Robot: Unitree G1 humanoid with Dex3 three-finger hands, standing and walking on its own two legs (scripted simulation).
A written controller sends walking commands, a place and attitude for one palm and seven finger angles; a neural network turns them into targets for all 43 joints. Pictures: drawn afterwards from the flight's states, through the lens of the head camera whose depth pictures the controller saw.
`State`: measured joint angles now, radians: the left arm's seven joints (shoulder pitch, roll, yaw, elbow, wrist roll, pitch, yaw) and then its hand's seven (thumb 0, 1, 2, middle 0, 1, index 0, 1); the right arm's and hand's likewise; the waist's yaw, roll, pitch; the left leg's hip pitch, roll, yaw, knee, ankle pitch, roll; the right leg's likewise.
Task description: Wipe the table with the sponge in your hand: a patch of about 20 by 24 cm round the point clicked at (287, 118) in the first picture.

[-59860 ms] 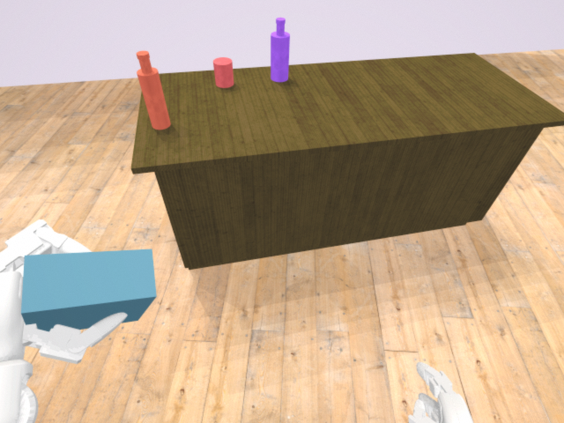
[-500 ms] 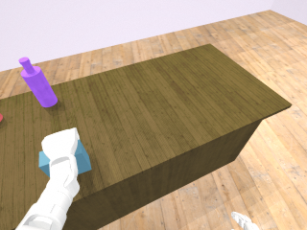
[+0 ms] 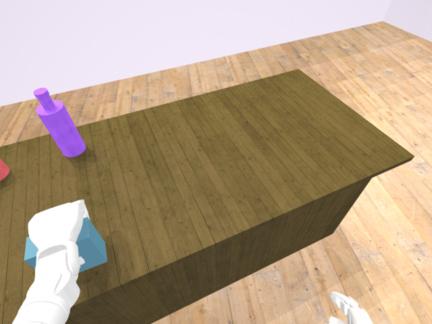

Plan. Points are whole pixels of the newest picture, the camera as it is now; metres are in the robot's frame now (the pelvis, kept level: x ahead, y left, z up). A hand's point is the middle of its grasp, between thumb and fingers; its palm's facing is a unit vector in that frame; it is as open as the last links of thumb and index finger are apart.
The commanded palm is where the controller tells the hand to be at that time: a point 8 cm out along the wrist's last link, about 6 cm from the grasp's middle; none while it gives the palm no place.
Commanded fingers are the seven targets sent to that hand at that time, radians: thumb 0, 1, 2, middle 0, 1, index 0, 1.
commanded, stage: wipe forward along the middle lane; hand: left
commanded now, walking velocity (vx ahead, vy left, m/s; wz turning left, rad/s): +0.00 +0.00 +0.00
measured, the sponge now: (73, 253) +0.26 +0.33 -0.06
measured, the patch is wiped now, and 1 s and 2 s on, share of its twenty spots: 0.95 0.95 0.95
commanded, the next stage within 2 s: slide back across to the first lane in 1.70 s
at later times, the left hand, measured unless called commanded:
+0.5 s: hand (67, 235) +0.28 +0.34 -0.02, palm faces -0.13 +0.00 -0.99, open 9.4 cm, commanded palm +0.27 +0.34 +0.00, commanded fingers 0.00 0.10 1.30 -1.20 -1.60 -1.20 -1.60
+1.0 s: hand (62, 214) +0.33 +0.37 -0.02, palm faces -0.19 +0.03 -0.98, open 9.5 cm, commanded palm +0.34 +0.36 +0.00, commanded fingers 0.00 0.10 1.30 -1.20 -1.60 -1.20 -1.60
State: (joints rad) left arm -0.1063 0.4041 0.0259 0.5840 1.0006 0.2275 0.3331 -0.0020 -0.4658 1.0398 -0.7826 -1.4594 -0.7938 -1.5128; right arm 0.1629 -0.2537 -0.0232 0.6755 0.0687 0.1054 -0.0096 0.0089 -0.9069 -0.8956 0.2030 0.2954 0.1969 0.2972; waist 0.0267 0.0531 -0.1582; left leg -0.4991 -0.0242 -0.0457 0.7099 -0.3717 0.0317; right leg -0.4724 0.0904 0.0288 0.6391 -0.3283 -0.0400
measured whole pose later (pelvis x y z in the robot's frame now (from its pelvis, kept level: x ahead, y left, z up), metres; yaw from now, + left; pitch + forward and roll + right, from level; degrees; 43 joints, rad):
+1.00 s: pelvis -0.07 -0.03 -0.06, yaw -1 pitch +21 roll -3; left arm -0.72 0.77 0.16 1.21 1.07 0.01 0.24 0.00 -0.59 1.07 -0.88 -1.37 -0.91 -1.41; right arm 0.33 -0.30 0.01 0.73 0.07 0.02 -0.02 0.01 -0.91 -0.90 0.20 0.30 0.20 0.30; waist -0.07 0.06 -0.17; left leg -1.03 0.00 -0.10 1.07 -0.41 0.03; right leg -1.00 0.14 -0.05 0.97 -0.33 -0.08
